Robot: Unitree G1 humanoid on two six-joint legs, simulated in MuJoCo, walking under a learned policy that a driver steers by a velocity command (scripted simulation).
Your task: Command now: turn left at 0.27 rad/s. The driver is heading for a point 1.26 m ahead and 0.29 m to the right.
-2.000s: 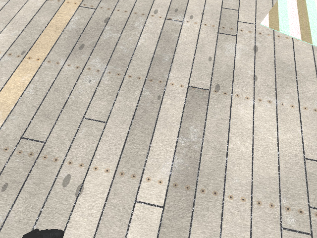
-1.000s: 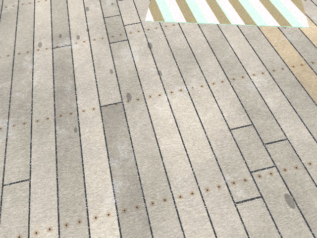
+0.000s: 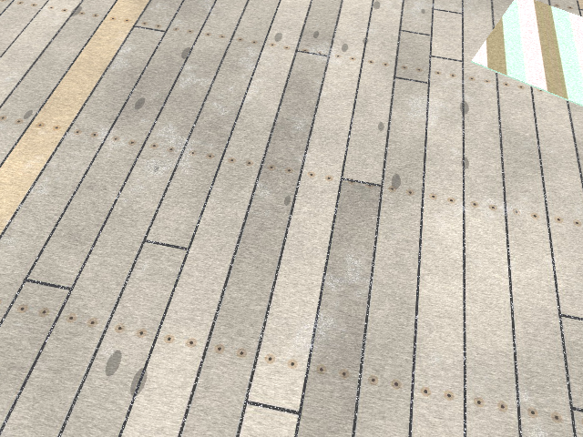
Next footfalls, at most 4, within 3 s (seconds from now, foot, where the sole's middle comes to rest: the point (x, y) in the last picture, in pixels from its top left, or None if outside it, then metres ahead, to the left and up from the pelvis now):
0.22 right None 0.05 -0.15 -0.78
0.78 right None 0.03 -0.17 -0.78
1.26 left None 0.44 -0.12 -0.78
1.74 right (440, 349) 0.66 -0.38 -0.78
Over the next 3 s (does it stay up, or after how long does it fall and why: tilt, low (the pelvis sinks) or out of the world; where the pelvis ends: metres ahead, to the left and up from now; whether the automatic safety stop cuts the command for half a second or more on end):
stays up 1.13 -0.27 0.00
